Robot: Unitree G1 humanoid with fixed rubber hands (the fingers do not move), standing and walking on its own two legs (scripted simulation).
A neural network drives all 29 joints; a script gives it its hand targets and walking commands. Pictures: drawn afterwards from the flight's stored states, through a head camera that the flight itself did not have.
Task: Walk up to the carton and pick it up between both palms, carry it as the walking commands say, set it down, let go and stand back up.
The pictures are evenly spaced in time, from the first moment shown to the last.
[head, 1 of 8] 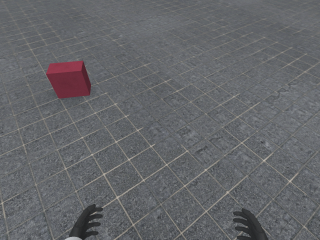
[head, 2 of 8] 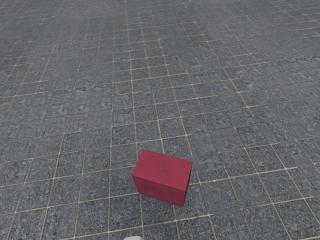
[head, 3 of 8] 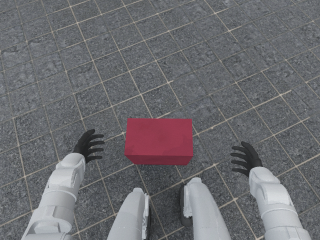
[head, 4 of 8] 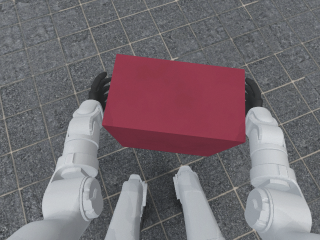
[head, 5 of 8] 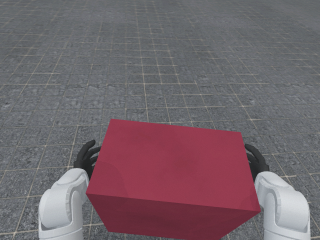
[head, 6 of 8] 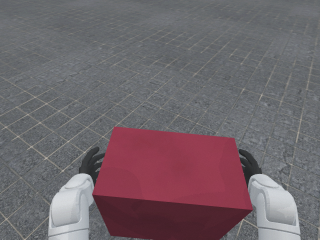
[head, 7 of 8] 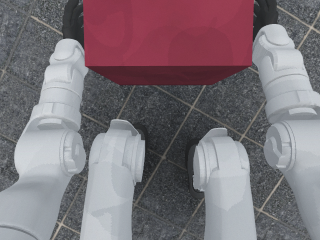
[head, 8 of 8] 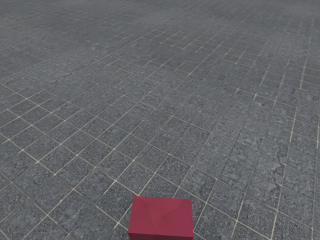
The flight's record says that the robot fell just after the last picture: no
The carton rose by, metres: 0.65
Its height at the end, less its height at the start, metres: +0.00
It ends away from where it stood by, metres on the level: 1.77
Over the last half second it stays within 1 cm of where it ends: yes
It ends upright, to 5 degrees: yes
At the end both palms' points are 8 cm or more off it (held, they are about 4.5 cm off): yes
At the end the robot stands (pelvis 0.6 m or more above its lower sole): yes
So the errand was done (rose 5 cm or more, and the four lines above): yes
